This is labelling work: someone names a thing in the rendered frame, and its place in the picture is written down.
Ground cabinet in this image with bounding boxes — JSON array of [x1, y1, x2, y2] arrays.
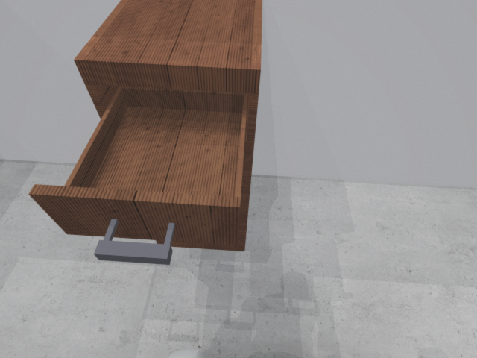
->
[[74, 0, 262, 251]]

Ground handle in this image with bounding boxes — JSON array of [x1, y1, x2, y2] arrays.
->
[[94, 219, 175, 265]]

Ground drawer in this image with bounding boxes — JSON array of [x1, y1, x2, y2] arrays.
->
[[29, 86, 248, 245]]

